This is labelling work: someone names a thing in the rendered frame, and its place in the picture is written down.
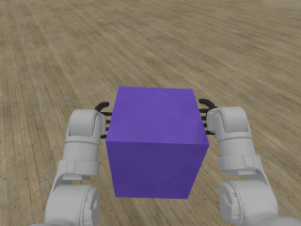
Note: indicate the robot left hand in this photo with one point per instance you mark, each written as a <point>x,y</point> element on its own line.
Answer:
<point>99,107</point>

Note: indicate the left robot upper arm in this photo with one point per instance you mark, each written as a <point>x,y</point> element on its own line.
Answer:
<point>73,205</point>

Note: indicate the right robot upper arm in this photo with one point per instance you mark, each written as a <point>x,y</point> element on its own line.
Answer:
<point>251,202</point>

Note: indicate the carton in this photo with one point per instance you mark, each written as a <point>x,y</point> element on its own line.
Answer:
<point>156,143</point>

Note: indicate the left robot forearm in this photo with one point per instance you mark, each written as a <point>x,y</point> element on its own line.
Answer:
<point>80,156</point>

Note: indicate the robot right hand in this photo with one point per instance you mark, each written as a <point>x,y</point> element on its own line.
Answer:
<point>205,110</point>

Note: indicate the right robot forearm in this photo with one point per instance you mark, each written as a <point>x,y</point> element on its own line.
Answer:
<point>233,135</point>

